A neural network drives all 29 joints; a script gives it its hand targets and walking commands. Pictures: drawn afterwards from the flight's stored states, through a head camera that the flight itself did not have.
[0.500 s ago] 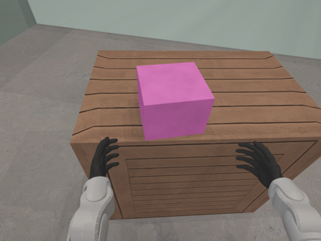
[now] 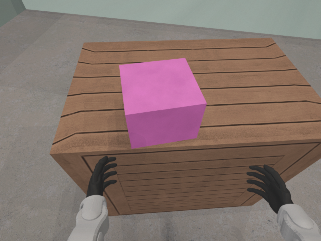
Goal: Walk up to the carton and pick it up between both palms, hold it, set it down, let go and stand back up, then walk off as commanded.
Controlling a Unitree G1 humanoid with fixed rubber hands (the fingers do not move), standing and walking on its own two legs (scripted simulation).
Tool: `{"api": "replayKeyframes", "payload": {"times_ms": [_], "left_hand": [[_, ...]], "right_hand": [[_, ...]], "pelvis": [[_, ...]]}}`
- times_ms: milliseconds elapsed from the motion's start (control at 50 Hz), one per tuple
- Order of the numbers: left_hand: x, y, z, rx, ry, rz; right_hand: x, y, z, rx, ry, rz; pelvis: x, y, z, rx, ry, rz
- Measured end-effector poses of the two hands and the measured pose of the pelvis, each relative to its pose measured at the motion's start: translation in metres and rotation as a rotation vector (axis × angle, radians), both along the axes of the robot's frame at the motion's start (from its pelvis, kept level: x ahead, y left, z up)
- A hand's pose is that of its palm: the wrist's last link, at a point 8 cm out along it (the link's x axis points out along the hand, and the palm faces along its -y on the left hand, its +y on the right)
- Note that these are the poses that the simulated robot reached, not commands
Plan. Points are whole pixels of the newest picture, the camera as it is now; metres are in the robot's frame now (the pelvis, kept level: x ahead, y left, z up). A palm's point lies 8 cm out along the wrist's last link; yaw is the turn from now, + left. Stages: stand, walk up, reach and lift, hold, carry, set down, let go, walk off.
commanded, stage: set down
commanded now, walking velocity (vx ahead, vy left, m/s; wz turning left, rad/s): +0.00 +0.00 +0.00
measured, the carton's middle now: (158, 102) +0.46 +0.03 +0.06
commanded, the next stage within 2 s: let go in 1.10 s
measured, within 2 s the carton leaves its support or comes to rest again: neither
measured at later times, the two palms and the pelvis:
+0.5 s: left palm (90, 211) +0.19 +0.19 -0.03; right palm (282, 207) +0.20 -0.25 +0.00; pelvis +0.00 +0.00 +0.00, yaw +0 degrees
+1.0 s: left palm (86, 228) +0.16 +0.21 -0.07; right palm (273, 221) +0.18 -0.25 -0.05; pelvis +0.00 +0.00 +0.00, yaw +0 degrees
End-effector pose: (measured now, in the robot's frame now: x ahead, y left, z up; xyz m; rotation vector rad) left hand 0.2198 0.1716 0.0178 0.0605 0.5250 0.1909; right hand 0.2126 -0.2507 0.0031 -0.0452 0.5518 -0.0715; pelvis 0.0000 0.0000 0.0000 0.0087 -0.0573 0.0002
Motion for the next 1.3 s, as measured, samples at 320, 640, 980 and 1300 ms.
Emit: {"api": "replayKeyframes", "payload": {"times_ms": [320, 640, 980, 1300], "left_hand": [[-0.023, 0.013, -0.026, 0.021, 0.057, 0.002], [-0.04, 0.021, -0.056, 0.039, 0.159, -0.04], [-0.06, 0.034, -0.084, 0.065, 0.255, -0.071], [-0.064, 0.037, -0.101, 0.065, 0.303, -0.088]], "right_hand": [[-0.011, -0.003, 0.004, -0.047, -0.035, 0.016], [-0.023, -0.004, -0.016, -0.084, 0.04, 0.02], [-0.036, 0.003, -0.046, -0.109, 0.108, 0.001], [-0.031, 0.007, -0.065, -0.115, 0.14, 0.0]], "pelvis": [[0.001, 0.0, 0.0, 0.0, 0.0, 0.0], [0.001, 0.0, 0.0, 0.0, -0.001, 0.0], [0.001, 0.0, 0.0, 0.0, 0.0, 0.0], [0.007, 0.001, 0.0, 0.001, 0.008, 0.0]]}}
